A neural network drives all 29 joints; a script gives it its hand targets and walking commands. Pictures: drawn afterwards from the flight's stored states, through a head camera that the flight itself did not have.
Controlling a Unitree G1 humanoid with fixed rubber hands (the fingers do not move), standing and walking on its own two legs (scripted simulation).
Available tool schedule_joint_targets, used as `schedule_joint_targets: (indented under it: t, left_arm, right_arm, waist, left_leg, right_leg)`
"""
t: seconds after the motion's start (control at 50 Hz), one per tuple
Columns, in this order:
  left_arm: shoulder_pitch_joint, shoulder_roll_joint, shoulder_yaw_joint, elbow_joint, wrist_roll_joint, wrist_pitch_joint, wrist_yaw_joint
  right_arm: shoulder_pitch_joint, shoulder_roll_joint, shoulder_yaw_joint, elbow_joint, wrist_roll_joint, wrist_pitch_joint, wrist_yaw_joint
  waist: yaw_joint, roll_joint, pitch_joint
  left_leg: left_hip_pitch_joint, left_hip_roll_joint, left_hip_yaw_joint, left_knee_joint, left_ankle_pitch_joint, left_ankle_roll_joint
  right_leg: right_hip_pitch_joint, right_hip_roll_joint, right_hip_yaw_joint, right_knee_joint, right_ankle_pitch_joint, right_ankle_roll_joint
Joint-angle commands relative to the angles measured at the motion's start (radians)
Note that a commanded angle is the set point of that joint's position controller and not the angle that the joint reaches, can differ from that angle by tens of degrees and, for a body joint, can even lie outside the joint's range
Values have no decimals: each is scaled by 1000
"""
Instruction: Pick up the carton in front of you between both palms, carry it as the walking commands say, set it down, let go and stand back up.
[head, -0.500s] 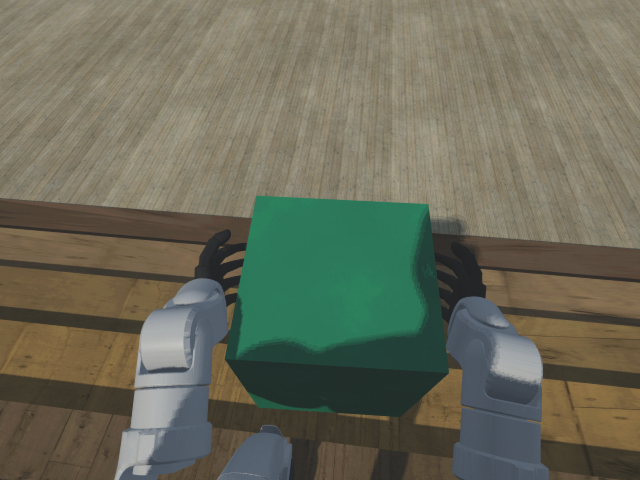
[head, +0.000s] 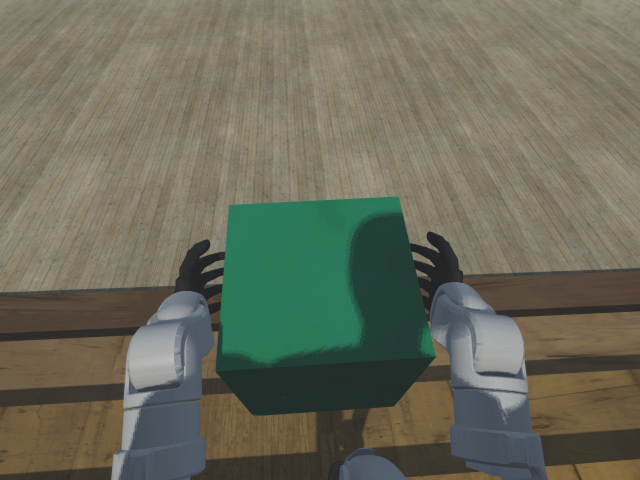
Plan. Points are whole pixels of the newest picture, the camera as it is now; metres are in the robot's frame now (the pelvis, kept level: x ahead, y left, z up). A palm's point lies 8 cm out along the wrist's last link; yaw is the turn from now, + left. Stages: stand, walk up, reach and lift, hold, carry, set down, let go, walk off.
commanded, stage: carry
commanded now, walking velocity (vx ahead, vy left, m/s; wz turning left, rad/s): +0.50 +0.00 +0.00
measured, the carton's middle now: (319, 315) +0.34 -0.02 +0.01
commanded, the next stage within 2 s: none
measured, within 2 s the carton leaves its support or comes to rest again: neither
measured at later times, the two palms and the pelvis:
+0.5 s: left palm (218, 185) +0.71 +0.17 -0.08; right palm (356, 187) +0.71 -0.13 -0.09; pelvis +0.39 +0.02 -0.19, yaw +1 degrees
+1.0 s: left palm (243, 155) +1.05 +0.16 -0.25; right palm (338, 146) +1.10 -0.14 -0.26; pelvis +0.77 -0.04 -0.34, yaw +2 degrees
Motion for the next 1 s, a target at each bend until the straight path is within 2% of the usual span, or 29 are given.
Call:
schedule_joint_targets:
  t: [0.0, 0.02, 0.04, 0.06, 0.12, 0.16, 0.2, 0.28, 0.36, 0.4, 0.42, 0.44, 0.46, 0.48, 0.5, 0.54, 0.58, 0.66, 0.7, 0.74, 0.78, 0.8, 0.82, 0.84, 0.86, 0.88, 0.9, 0.94, 0.98]
  left_arm:
    - [-608, -661, -670, -101, -224, -25, -42]
    - [-551, -644, -664, -79, -214, -9, -41]
    - [-466, -619, -644, -2, -219, 6, -36]
    - [-448, -582, -651, 26, -237, 17, -27]
    - [-727, -676, -748, -71, -387, 27, -38]
    - [-775, -748, -780, -6, -436, 30, -66]
    - [-836, -842, -775, -1, -466, 6, -96]
    - [-794, -917, -776, 40, -466, -31, -110]
    - [-628, -836, -727, 32, -389, -47, -90]
    - [-577, -781, -703, 4, -368, -44, -82]
    - [-552, -755, -692, 36, -345, -34, -74]
    - [-563, -742, -696, 20, -323, -28, -70]
    - [-504, -716, -667, 26, -294, -18, -61]
    - [-466, -673, -632, 34, -263, -13, -48]
    - [-474, -646, -610, 11, -229, -7, -31]
    - [-551, -649, -598, -68, -225, -16, -22]
    - [-509, -654, -540, -9, -146, -29, -21]
    - [-535, -725, -593, -64, -171, -74, -45]
    - [-572, -689, -626, -95, -194, -85, -45]
    - [-543, -666, -637, -121, -175, -83, -38]
    - [-507, -595, -642, -119, -185, -68, -30]
    - [-452, -555, -625, -108, -178, -57, -23]
    - [-443, -540, -613, -81, -189, -40, -17]
    - [-437, -510, -612, -64, -194, -23, -15]
    - [-379, -473, -599, 24, -199, -2, -9]
    - [-420, -489, -629, 2, -229, 5, -3]
    - [-512, -537, -647, 19, -261, 16, -10]
    - [-679, -652, -706, -51, -359, 0, -37]
    - [-757, -756, -743, -44, -418, -11, -75]
  right_arm:
    - [-470, 792, 642, -166, 225, 7, 116]
    - [-482, 756, 622, -167, 204, 23, 106]
    - [-476, 721, 603, -176, 183, 40, 93]
    - [-393, 645, 522, -106, 136, 63, 74]
    - [-367, 584, 395, -86, 39, 72, 40]
    - [-302, 610, 362, 24, -33, 76, 38]
    - [-441, 700, 405, -76, 4, 46, 59]
    - [-543, 781, 512, -153, 67, -5, 78]
    - [-498, 760, 577, -211, 100, -5, 78]
    - [-469, 732, 595, -239, 112, 6, 75]
    - [-452, 703, 591, -221, 103, 17, 71]
    - [-465, 677, 600, -239, 113, 22, 73]
    - [-358, 657, 590, -178, 107, 32, 71]
    - [-351, 675, 596, -153, 131, 43, 72]
    - [-388, 687, 619, -192, 170, 36, 73]
    - [-461, 745, 662, -220, 241, 23, 80]
    - [-572, 831, 722, -215, 311, 16, 114]
    - [-638, 900, 755, -248, 350, -25, 146]
    - [-540, 871, 743, -207, 323, -29, 143]
    - [-483, 838, 712, -183, 297, -30, 133]
    - [-419, 765, 682, -158, 262, -22, 112]
    - [-395, 742, 666, -146, 242, -11, 100]
    - [-371, 694, 637, -135, 212, 1, 88]
    - [-377, 670, 613, -139, 188, 16, 74]
    - [-342, 619, 554, -76, 147, 40, 54]
    - [-301, 594, 514, -73, 122, 52, 39]
    - [-309, 569, 451, -54, 72, 61, 21]
    - [-354, 618, 423, -36, 33, 54, 18]
    - [-388, 717, 444, -29, 28, 35, 35]
  waist:
    - [194, 22, -439]
    - [326, -96, -421]
    - [368, -316, -341]
    - [238, -143, -386]
    - [188, 114, -340]
    - [145, 42, -315]
    - [154, -92, -325]
    - [219, 35, -332]
    - [228, -116, -304]
    - [179, -134, -331]
    - [105, -98, -372]
    - [-27, 14, -409]
    - [2, 184, -437]
    - [42, 147, -543]
    - [-18, 152, -541]
    - [-44, 75, -459]
    - [15, -39, -394]
    - [10, 110, -441]
    - [-37, 31, -383]
    - [-27, 91, -336]
    - [38, 159, -351]
    - [124, 107, -377]
    - [244, 37, -453]
    - [274, -202, -405]
    - [209, -248, -399]
    - [155, -239, -430]
    - [180, -92, -397]
    - [184, 60, -363]
    - [149, 15, -312]
  left_leg:
    - [-183, 161, -8, 283, 1219, -109]
    - [-307, 146, 22, 614, 1095, -143]
    - [-642, 7, -21, 874, 229, -204]
    - [-719, 34, -161, 790, 223, -162]
    - [-702, 136, -206, 517, 286, -138]
    - [-616, 170, -188, 267, 328, -157]
    - [-527, 154, -146, 254, 349, -139]
    - [-519, 161, -95, -121, 993, -111]
    - [-207, 73, 55, -402, 1076, -125]
    - [-75, 68, 75, -548, 1141, -103]
    - [79, 85, 99, -534, 1110, -78]
    - [248, 157, 4, -415, 1082, -19]
    - [485, 359, -270, -300, 1480, 53]
    - [684, 514, -461, -225, 1584, 132]
    - [677, 499, -548, -277, 1180, 159]
    - [479, 468, -715, -298, 958, 205]
    - [238, 441, -603, -328, 957, 166]
    - [189, 365, -381, -214, 1025, 97]
    - [101, 234, -257, -143, 755, 27]
    - [-116, 189, -183, -150, 645, 18]
    - [-134, 222, -137, -18, 684, -26]
    - [-176, 198, -74, 140, 867, -46]
    - [-219, 216, 0, 411, 996, -102]
    - [-401, 106, -20, 726, 360, -143]
    - [-644, 46, -119, 816, 76, -152]
    - [-730, 72, -160, 792, 195, -148]
    - [-738, 124, -181, 737, 228, -132]
    - [-760, 174, -190, 558, 287, -163]
    - [-631, 188, -185, 302, 328, -161]
  right_leg:
    - [692, 130, -172, 7, -3, -13]
    - [816, 73, -152, -49, 1, -56]
    - [994, -142, 194, -24, 186, -175]
    - [1021, -263, 476, 28, 342, -236]
    - [704, -288, 700, -30, -287, -281]
    - [560, -256, 574, -46, -264, -262]
    - [464, -276, 617, -62, -170, -277]
    - [479, -72, 336, 161, -405, -153]
    - [394, 4, 179, 267, -396, -116]
    - [420, 14, 126, 425, -331, -86]
    - [396, -7, 69, 590, -203, -54]
    - [237, -7, 33, 909, -351, -4]
    - [-93, 82, 44, 1067, -973, 42]
    - [-284, 59, 152, 1118, -1037, 47]
    - [-365, 32, 161, 1071, -950, 42]
    - [-430, -5, 184, 900, -943, 52]
    - [-283, -23, 154, 664, -858, 73]
    - [-164, -36, 107, 494, -499, 47]
    - [-61, -16, 49, 148, -140, 46]
    - [230, 41, -27, -60, 22, 49]
    - [397, 46, -87, -36, 30, 39]
    - [565, 74, -137, -100, 32, 32]
    - [747, 65, -120, -17, -28, 20]
    - [821, -79, 60, -50, 70, -12]
    - [966, -237, 368, 73, 354, -60]
    - [914, -334, 603, -16, 50, -161]
    - [834, -336, 664, -69, -279, -206]
    - [725, -281, 673, -5, -246, -227]
    - [519, -268, 586, -40, -293, -217]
